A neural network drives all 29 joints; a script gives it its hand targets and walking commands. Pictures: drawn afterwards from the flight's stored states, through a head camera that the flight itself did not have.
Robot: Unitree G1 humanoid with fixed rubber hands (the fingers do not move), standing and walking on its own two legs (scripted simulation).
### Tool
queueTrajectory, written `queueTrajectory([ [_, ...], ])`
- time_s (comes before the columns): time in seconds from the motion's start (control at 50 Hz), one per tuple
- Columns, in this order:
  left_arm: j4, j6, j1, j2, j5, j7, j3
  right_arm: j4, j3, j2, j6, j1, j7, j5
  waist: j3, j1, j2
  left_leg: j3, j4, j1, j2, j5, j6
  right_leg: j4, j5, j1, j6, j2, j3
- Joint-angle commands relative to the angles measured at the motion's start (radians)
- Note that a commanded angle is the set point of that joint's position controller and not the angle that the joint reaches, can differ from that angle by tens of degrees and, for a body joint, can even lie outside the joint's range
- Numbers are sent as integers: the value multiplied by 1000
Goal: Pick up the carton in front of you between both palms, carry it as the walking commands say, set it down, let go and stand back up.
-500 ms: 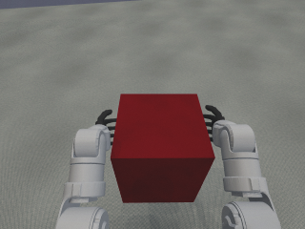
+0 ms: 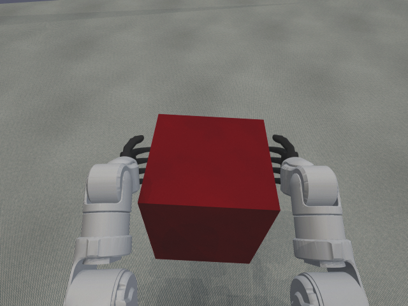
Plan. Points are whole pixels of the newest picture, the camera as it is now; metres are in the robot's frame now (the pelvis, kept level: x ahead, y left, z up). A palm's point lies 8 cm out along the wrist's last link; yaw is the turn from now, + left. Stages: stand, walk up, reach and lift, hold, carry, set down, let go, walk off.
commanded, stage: carry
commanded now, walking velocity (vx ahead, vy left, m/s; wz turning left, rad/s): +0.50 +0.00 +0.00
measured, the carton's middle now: (206, 193) +0.35 +0.00 +0.02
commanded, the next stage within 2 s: none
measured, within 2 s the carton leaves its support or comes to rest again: neither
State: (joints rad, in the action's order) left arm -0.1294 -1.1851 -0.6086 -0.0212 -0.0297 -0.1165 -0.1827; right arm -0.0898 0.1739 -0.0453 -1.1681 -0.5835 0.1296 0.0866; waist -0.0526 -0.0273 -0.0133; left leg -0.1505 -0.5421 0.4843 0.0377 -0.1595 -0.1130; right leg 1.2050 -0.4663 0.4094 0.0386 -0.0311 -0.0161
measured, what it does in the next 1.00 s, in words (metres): walks ahead: right foot, then left foot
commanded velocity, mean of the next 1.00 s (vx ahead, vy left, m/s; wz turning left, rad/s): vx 0.50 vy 0.00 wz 0.00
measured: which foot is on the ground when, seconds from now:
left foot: down 0.00-0.38, up 0.40-0.80, down 0.82-1.00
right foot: up 0.00-0.36, down 0.38-0.86, up 0.88-1.00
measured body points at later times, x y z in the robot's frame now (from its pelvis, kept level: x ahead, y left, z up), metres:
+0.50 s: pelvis +0.30 -0.05 +0.01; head +0.29 -0.05 +0.46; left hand +0.57 +0.12 +0.09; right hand +0.59 -0.18 +0.08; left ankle +0.17 +0.05 -0.64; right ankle +0.34 -0.13 -0.72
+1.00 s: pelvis +0.60 +0.01 +0.02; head +0.59 +0.03 +0.47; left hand +0.88 +0.15 +0.07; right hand +0.87 -0.15 +0.08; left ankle +0.62 +0.10 -0.72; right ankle +0.52 -0.11 -0.65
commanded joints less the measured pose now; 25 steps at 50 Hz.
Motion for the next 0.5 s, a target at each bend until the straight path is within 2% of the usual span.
queueTrajectory([
  [0.0, 186, 37, -644, 1142, 368, 205, 620, 201, -693, -1116, 21, -727, -259, -526, -467, -23, 90, 407, 228, -566, -307, 191, -94, -96, 112, 256, -13, 82, 17],
  [0.08, 220, 50, -529, 1155, 308, 190, 645, 188, -696, -1143, 19, -613, -286, -523, -440, -14, 130, 308, 253, -610, -301, 330, -92, -300, 172, 280, -44, 92, -27],
  [0.18, 295, 50, -409, 1161, 301, 205, 710, 220, -702, -1121, 11, -443, -302, -467, -364, 2, 155, 185, 263, -642, -262, 503, -21, -563, 365, 223, -50, 70, -103],
  [0.24, 355, 33, -316, 1154, 313, 225, 746, 257, -701, -1084, -2, -296, -302, -411, -317, -1, 171, 120, 230, -669, -240, 582, -5, -701, 407, 167, -40, 45, -149],
  [0.28, 365, 17, -224, 1138, 311, 243, 756, 262, -703, -1057, -11, -174, -300, -368, -317, 5, 175, 65, 132, -661, -219, 692, 21, -818, 445, 39, -33, 15, -202],
  [0.3, 363, 11, -173, 1128, 308, 253, 757, 266, -706, -1043, -15, -122, -298, -349, -349, 22, 160, 18, 11, -589, -200, 707, 53, -871, 474, -139, -19, 8, -221],
  [0.32, 365, 7, -130, 1120, 301, 264, 756, 278, -712, -1025, -17, -87, -298, -331, -399, 40, 124, -4, -142, -408, -178, 550, 103, -860, 474, -388, 13, 87, -135],
  [0.34, 376, 7, -86, 1101, 296, 273, 753, 316, -725, -1020, -20, -83, -300, -330, -486, 55, -69, 8, -393, -139, -120, 191, 133, -799, 578, -644, 94, 312, 187],
  [0.36, 383, 10, -63, 1094, 289, 281, 754, 343, -748, -1030, -21, -74, -304, -330, -478, 52, -270, 36, -584, 158, -7, -337, 131, -852, 686, -767, 209, 442, 445],
  [0.38, 412, 9, -45, 1098, 284, 284, 746, 361, -770, -1035, -19, -81, -309, -344, -434, 56, -225, 112, -683, 250, -32, -372, 105, -888, 647, -731, 227, 448, 470],
  [0.4, 448, 13, -75, 1119, 306, 289, 775, 404, -776, -1049, -14, -104, -307, -366, -415, 51, -147, 149, -669, 289, -78, -338, 92, -880, 585, -701, 197, 429, 396],
  [0.42, 486, 14, -110, 1137, 329, 291, 787, 442, -777, -1049, -12, -130, -303, -372, -379, 45, -80, 156, -605, 261, -122, -282, 89, -914, 507, -600, 164, 421, 329],
  [0.44, 522, 11, -134, 1142, 351, 292, 796, 453, -783, -1058, -13, -129, -298, -380, -347, 41, -43, 152, -510, 206, -145, -222, 97, -970, 423, -511, 127, 389, 258],
  [0.46, 537, 6, -132, 1134, 364, 294, 795, 461, -790, -1062, -13, -119, -292, -384, -328, 41, -58, 129, -441, 159, -145, -189, 107, -1012, 360, -451, 106, 364, 192],
  [0.48, 530, -2, -112, 1115, 366, 295, 794, 451, -790, -1054, -15, -94, -288, -379, -314, 41, -88, 104, -387, 139, -137, -163, 111, -1038, 324, -416, 103, 350, 161],
])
